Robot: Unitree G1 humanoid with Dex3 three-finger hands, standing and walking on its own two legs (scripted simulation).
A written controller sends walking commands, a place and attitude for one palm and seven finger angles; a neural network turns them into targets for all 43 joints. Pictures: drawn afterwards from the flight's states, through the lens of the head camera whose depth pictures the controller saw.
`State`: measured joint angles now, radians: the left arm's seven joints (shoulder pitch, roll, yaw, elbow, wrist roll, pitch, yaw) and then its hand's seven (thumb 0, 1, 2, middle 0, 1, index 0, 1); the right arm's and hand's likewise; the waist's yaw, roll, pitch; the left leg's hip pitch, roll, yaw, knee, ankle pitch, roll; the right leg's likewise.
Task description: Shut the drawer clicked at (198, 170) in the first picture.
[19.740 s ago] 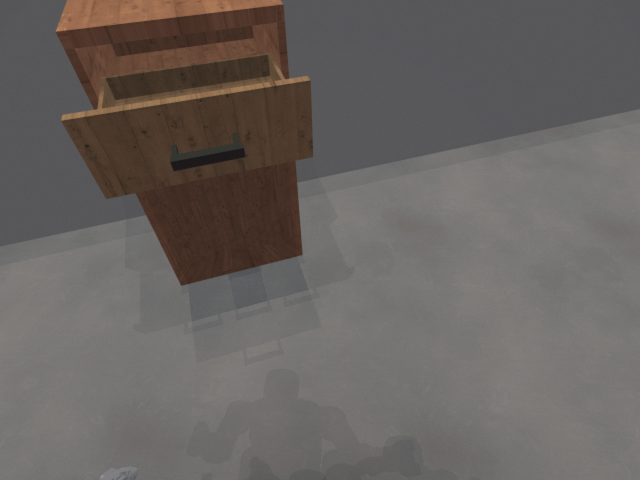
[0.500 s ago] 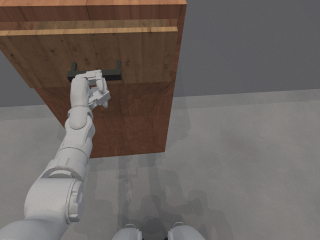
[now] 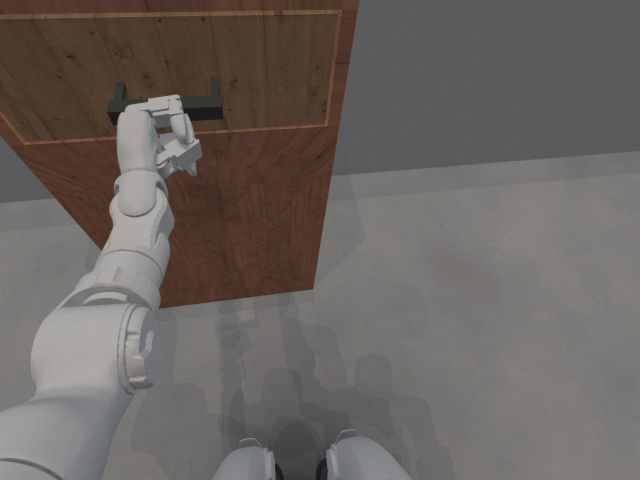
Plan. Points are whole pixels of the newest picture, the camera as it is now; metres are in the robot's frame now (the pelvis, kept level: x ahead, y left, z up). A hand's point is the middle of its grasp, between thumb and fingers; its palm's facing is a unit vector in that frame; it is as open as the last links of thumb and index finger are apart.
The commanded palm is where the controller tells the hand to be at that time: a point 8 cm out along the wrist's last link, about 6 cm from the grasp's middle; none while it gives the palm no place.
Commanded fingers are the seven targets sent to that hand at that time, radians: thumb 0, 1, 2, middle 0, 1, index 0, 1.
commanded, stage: push the drawer shut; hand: left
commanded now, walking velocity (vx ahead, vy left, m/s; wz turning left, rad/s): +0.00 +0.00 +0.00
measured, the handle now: (168, 99) +0.59 +0.14 +0.09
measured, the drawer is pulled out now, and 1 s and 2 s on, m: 0.00 0.00 0.00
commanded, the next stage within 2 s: pull the fist back off the drawer in 0.18 s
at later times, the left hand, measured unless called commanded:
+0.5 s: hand (193, 143) +0.52 +0.10 +0.08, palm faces +0.07 -1.00 -0.05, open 2.8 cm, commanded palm +0.52 +0.15 +0.09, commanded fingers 0.00 0.90 0.90 -1.40 -1.60 -1.40 -1.60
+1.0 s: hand (194, 152) +0.50 +0.10 +0.09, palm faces +0.08 -1.00 -0.03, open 3.2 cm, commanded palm +0.47 +0.15 +0.09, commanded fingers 0.00 0.90 0.90 -1.40 -1.60 -1.40 -1.60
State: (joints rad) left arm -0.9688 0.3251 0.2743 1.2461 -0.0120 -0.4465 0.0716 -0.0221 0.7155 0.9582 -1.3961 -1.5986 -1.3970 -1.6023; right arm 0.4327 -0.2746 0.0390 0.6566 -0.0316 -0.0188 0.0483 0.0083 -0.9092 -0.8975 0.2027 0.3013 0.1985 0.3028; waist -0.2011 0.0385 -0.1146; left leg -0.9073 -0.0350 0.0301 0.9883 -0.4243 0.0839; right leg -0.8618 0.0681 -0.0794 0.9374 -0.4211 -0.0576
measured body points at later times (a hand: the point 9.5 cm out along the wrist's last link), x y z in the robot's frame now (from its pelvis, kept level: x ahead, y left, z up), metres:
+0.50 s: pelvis -0.01 +0.00 +0.00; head +0.10 +0.02 +0.43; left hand +0.51 +0.16 +0.09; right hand -0.04 -0.26 -0.11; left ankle +0.02 +0.06 -0.67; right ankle +0.01 -0.09 -0.67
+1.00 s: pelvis +0.02 +0.00 +0.01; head +0.11 +0.00 +0.45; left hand +0.49 +0.15 +0.09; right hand +0.03 -0.26 -0.11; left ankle +0.02 +0.06 -0.67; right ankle +0.01 -0.09 -0.67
